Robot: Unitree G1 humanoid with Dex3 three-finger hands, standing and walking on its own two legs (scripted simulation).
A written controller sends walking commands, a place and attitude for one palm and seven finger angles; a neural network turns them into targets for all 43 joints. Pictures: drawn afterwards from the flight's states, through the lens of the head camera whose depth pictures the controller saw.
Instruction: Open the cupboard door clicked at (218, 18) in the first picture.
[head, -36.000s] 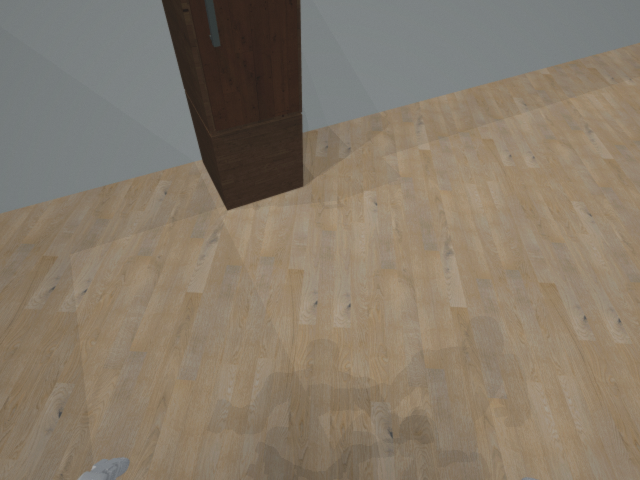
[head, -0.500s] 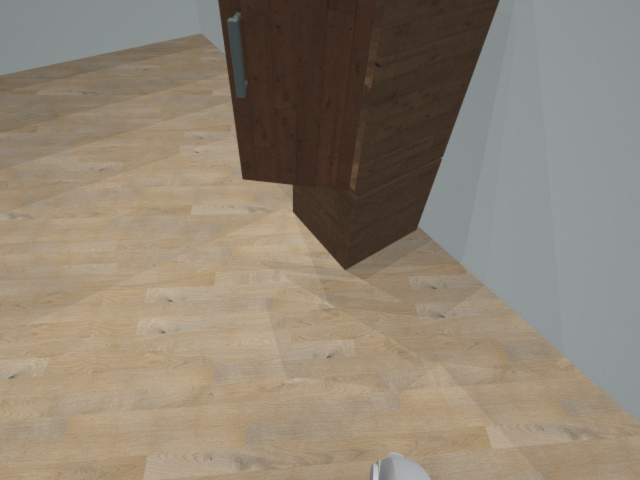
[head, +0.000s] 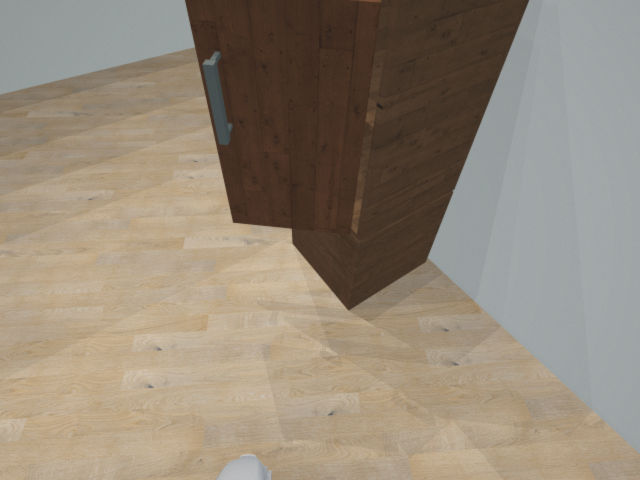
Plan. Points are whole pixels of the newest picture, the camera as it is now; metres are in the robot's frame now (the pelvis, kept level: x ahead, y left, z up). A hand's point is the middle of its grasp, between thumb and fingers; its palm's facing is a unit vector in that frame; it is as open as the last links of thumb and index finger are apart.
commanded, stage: take the last steps up to it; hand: left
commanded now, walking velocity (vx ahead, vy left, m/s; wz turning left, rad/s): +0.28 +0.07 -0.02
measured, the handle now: (220, 100) +0.77 +0.26 +0.05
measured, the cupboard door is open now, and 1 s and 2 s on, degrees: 49 49 49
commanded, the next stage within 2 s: come to a stop and stand still in 0.32 s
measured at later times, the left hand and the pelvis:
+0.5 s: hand (178, 407) +0.24 +0.24 -0.17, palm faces -0.01 -0.98 -0.21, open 7.3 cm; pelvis +0.17 +0.05 -0.01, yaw -3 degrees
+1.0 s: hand (182, 421) +0.23 +0.23 -0.19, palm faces +0.00 -0.97 -0.22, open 7.4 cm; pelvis +0.17 +0.05 -0.02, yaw -3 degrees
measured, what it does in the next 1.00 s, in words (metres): walks ahead: left foot, then right foot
